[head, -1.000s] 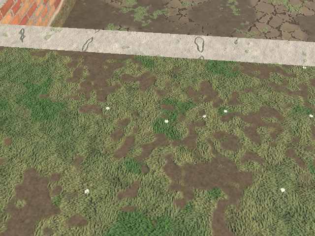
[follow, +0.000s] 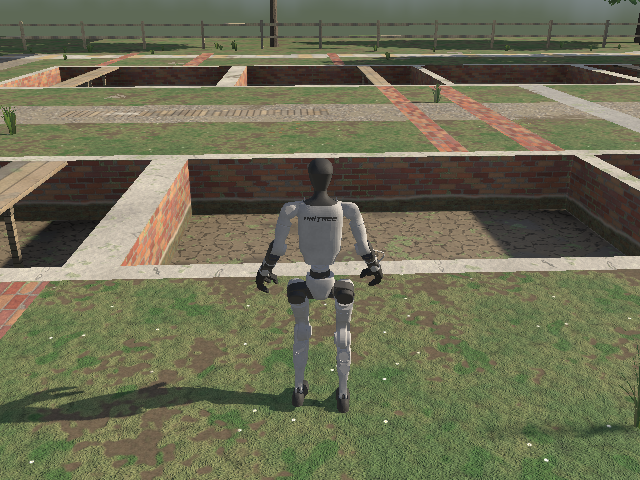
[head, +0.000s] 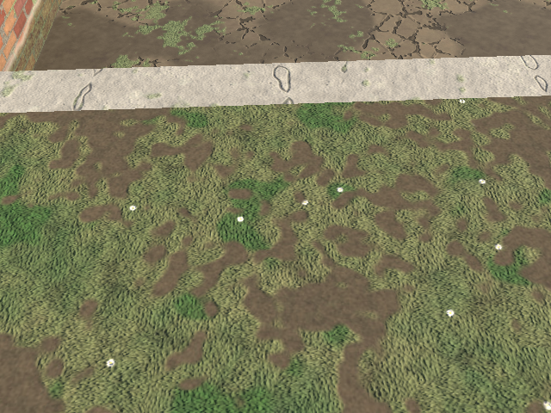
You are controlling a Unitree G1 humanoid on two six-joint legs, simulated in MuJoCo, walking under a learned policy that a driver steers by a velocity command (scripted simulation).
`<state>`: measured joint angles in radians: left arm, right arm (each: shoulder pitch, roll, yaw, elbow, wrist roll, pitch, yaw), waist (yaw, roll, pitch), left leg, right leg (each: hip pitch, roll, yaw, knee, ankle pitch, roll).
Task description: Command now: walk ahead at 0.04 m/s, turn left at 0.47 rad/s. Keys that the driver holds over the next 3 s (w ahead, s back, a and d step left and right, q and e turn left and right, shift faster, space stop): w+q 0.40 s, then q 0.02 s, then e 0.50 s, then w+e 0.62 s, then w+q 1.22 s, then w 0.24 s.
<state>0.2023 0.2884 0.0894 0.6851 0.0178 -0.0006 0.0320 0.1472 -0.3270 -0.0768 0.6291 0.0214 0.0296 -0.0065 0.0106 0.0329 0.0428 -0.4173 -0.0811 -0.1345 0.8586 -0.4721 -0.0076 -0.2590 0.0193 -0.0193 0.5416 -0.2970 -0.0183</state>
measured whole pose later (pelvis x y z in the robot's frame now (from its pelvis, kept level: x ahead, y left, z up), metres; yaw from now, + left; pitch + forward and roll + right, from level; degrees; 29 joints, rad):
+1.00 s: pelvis +0.25 +0.13 +0.00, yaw +6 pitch +2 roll -1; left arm 0.18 0.31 0.07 0.69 -0.01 0.02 0.01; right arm 0.18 -0.29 -0.02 0.64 -0.01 0.00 -0.03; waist 0.04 0.00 0.05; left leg -0.49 0.01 -0.11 0.78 -0.36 -0.07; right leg -0.40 0.11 0.12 0.47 -0.10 -0.05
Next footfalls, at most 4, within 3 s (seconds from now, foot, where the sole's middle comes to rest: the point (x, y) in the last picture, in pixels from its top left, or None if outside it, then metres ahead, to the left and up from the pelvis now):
0.24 left None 0.04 0.15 -0.77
0.68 right None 0.38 0.06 -0.77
1.06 left None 0.33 0.28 -0.77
1.60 right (309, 377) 0.55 -0.03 -0.77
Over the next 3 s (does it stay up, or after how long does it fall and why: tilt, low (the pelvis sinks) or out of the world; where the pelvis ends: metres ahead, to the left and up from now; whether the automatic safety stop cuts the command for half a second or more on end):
stays up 1.19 0.03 0.01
